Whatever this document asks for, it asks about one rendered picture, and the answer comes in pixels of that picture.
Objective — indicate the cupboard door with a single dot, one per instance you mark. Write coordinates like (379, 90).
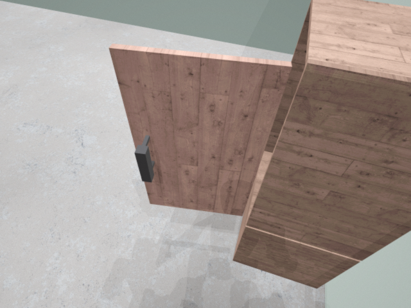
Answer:
(208, 116)

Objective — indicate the handle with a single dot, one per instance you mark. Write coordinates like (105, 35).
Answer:
(144, 162)

